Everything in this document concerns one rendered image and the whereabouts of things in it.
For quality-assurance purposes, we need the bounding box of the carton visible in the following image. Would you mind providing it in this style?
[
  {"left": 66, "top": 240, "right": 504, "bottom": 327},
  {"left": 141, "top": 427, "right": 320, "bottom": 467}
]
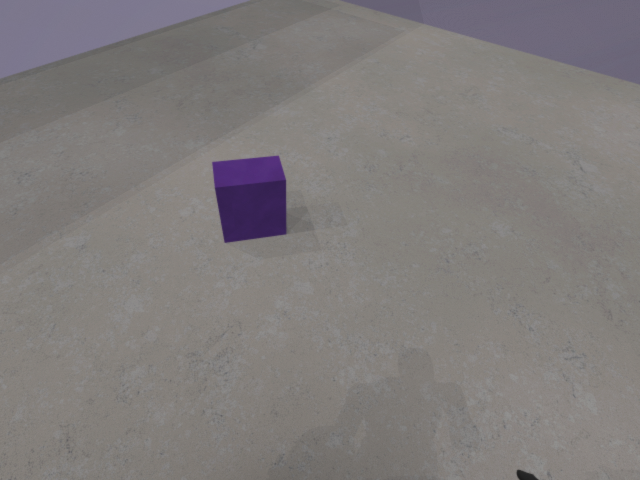
[{"left": 212, "top": 156, "right": 286, "bottom": 243}]

